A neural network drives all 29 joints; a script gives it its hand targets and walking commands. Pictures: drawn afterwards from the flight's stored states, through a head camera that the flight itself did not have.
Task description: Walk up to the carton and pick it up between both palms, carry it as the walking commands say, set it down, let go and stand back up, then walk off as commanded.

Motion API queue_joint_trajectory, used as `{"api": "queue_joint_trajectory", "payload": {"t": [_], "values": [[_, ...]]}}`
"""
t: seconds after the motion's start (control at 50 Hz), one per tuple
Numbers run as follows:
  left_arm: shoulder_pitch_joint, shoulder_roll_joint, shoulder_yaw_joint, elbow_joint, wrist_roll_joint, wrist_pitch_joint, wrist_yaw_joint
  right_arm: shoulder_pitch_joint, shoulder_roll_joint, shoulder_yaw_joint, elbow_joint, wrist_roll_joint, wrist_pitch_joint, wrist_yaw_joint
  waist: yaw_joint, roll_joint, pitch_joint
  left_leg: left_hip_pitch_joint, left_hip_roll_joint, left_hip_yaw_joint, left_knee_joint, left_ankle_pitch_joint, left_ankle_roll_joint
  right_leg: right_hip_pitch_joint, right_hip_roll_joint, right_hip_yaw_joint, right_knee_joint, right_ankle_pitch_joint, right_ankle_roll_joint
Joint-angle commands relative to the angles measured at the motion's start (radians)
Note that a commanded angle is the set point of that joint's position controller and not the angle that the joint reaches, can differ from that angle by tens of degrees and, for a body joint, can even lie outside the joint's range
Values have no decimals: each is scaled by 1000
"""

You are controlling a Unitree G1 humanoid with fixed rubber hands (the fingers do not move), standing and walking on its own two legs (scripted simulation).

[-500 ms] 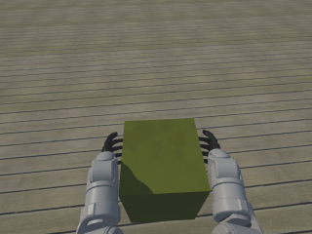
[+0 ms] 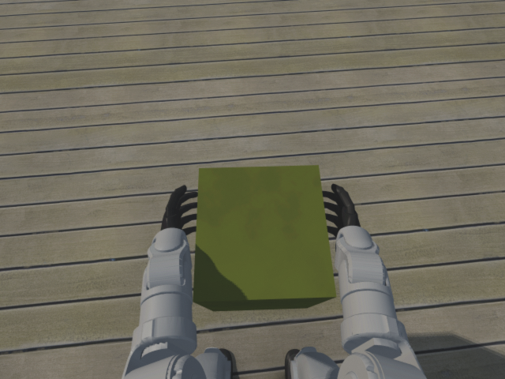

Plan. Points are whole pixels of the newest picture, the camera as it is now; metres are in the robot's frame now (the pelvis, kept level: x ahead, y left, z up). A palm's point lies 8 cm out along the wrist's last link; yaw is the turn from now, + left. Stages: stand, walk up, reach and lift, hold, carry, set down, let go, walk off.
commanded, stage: set down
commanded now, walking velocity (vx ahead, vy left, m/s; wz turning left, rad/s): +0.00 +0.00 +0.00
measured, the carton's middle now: (259, 247) +0.34 +0.01 -0.11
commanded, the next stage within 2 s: none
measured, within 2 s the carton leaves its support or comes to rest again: neither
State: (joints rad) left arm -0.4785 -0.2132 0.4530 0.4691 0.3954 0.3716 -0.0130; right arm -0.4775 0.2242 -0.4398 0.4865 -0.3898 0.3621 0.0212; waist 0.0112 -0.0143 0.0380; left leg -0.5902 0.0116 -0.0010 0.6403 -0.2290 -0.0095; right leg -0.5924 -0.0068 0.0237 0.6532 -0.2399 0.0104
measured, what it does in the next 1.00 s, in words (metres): lowers itself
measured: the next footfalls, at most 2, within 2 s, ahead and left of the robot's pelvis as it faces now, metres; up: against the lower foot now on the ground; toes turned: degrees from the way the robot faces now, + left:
none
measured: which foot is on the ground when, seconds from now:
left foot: down 0.00-1.00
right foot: down 0.00-1.00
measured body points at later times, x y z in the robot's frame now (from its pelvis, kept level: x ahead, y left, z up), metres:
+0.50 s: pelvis -0.02 +0.00 -0.07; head +0.17 +0.00 +0.34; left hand +0.39 +0.16 -0.13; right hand +0.39 -0.13 -0.13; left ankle +0.05 +0.13 -0.72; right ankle +0.05 -0.13 -0.72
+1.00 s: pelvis -0.04 +0.00 -0.15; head +0.19 +0.00 +0.24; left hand +0.41 +0.16 -0.21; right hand +0.42 -0.13 -0.22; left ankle +0.05 +0.13 -0.72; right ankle +0.05 -0.13 -0.72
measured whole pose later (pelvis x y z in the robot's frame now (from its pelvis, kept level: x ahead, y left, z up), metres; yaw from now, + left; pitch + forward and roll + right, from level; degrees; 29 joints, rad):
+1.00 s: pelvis -0.04 +0.00 -0.15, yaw +0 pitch +41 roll +0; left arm -0.80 -0.12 0.51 0.52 0.31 0.34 -0.01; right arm -0.79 0.16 -0.48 0.51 -0.31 0.34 -0.03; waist 0.02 -0.01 -0.21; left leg -1.64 0.01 -0.02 1.34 -0.41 -0.02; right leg -1.64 0.01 0.03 1.35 -0.42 0.02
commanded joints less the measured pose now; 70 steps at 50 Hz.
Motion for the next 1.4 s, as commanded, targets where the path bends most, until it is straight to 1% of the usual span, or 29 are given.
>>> {"api": "queue_joint_trajectory", "payload": {"t": [0.0,0.2,0.44,0.58,0.82,1.04,1.2,1.32,1.36,1.38], "values": [[-474,-837,-507,105,-145,-49,-235,-478,840,502,94,141,-50,209,-1,8,-533,156,-128,-36,-2,187,23,123,124,29,-19,177,-13],[-541,-863,-529,117,-154,-72,-261,-558,872,537,81,157,-76,226,1,9,-700,-23,-141,-24,129,161,16,-63,135,6,111,150,-8],[-658,-898,-544,136,-177,-43,-288,-679,913,560,91,176,-47,249,7,13,-851,-230,-148,2,287,94,14,-264,148,-14,277,72,-11],[-711,-897,-543,146,-193,-34,-291,-737,914,566,96,193,-38,246,14,8,-927,-339,-156,11,375,97,13,-352,156,-18,364,68,-8],[-795,-872,-534,175,-215,-31,-278,-828,893,556,123,211,-37,218,16,3,-1025,-507,-167,21,521,75,6,-518,170,-28,508,34,1],[-898,-848,-529,202,-245,-27,-255,-937,877,542,152,239,-30,190,18,8,-1100,-627,-173,33,645,28,-5,-648,184,-45,636,-17,13],[-977,-823,-505,229,-258,-23,-238,-1015,858,512,185,248,-23,173,18,9,-1124,-708,-176,42,724,-6,-9,-731,192,-57,719,-54,17],[-1034,-803,-483,248,-262,-24,-225,-1070,840,486,206,253,-23,163,15,9,-1138,-759,-178,48,782,-17,-11,-790,197,-67,779,-68,20],[-1045,-796,-475,261,-263,-24,-219,-1088,829,478,212,257,-24,161,10,6,-1133,-763,-177,45,802,-13,-11,-828,198,-71,797,-73,23],[-1065,-794,-477,262,-267,-25,-215,-1107,825,476,210,260,-25,160,7,9,-1142,-766,-177,45,809,-33,-11,-837,198,-75,809,-86,24]]}}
